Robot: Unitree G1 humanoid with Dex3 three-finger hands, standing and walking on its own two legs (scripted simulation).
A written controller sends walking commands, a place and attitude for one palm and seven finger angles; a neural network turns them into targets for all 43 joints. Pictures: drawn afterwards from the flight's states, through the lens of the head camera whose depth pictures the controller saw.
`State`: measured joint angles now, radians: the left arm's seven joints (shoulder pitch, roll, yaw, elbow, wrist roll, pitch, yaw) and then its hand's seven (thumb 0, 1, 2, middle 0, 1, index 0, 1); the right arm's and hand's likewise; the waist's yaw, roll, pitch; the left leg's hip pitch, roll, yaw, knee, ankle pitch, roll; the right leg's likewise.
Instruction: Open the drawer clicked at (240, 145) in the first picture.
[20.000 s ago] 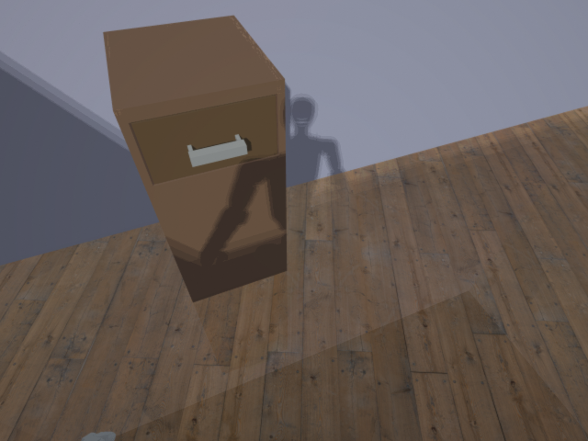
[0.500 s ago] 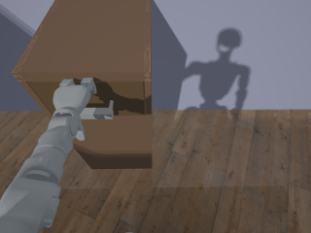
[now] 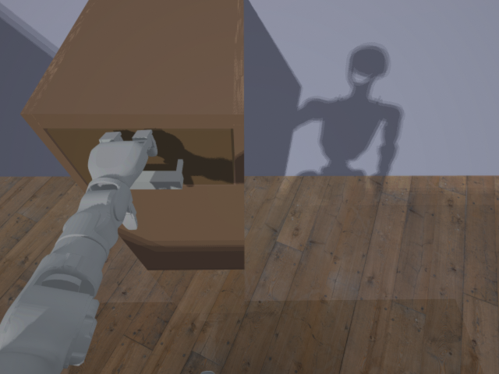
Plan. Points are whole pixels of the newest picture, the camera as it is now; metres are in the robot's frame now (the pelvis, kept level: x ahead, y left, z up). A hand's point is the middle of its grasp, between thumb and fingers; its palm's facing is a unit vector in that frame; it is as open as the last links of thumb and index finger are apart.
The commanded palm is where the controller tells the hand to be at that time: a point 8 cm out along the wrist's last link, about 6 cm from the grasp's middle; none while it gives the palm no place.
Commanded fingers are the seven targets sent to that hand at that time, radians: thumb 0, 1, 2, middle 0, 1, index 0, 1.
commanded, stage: lower the fingers behind the handle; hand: left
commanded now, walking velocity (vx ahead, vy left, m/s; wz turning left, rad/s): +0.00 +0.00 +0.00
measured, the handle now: (149, 171) +0.50 +0.20 -0.04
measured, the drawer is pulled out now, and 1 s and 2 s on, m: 0.00 0.00 0.00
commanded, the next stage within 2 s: close the thumb around the handle in 1.44 s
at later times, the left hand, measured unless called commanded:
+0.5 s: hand (142, 187) +0.45 +0.20 -0.02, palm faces -0.06 -0.05 -1.00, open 13.9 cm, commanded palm +0.44 +0.20 +0.04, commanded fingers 0.00 -0.50 0.30 -0.30 -1.20 -0.30 -1.20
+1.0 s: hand (147, 197) +0.45 +0.20 -0.05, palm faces -0.07 -0.04 -1.00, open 13.9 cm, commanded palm +0.43 +0.20 +0.01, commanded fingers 0.00 -0.50 0.30 -0.30 -1.20 -0.30 -1.20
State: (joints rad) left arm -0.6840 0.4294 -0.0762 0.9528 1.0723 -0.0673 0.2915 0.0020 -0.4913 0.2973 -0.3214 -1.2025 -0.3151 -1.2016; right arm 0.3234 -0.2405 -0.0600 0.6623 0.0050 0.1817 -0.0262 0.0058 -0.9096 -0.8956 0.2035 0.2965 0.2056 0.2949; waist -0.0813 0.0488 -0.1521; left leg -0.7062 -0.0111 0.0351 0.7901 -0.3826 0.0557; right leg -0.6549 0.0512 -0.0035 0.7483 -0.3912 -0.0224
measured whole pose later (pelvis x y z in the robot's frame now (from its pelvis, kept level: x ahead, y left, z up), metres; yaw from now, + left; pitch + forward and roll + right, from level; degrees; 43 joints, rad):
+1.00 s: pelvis -0.01 +0.00 -0.03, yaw -1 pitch +24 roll -3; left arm -0.72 0.42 -0.05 1.06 1.13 -0.06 0.44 0.00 -0.49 0.30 -0.32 -1.20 -0.32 -1.20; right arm 0.33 -0.23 -0.06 0.70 -0.03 0.14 -0.02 0.00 -0.91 -0.90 0.20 0.30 0.21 0.30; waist -0.12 0.05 -0.19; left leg -0.95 0.00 0.03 0.99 -0.45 0.05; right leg -0.90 0.06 -0.02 0.94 -0.45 -0.03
